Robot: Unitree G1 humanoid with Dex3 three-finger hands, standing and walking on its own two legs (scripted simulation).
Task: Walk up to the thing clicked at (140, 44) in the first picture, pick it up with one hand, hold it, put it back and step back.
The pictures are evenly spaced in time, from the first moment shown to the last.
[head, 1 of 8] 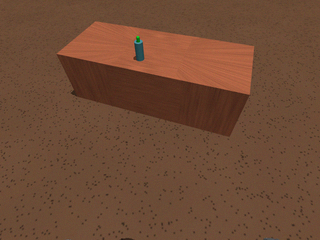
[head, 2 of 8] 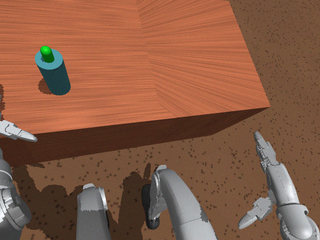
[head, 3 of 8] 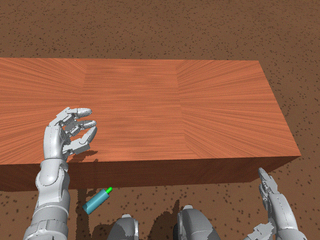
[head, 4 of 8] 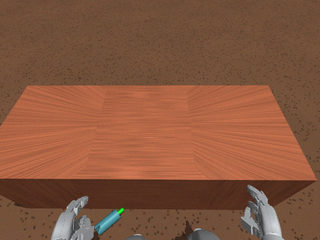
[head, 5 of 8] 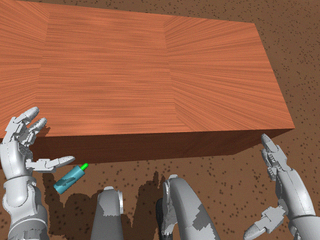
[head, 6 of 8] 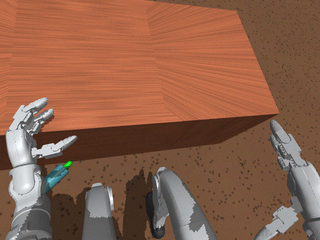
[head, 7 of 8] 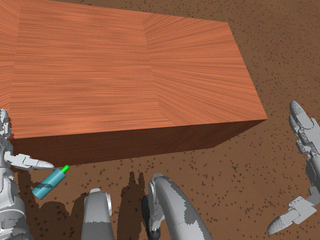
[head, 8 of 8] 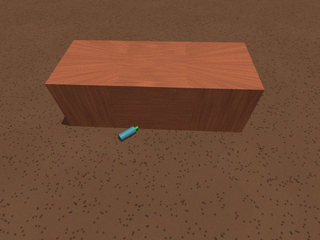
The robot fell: no
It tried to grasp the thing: yes
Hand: left
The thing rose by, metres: 0.00
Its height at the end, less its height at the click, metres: -0.51
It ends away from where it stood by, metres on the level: 0.23
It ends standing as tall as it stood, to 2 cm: no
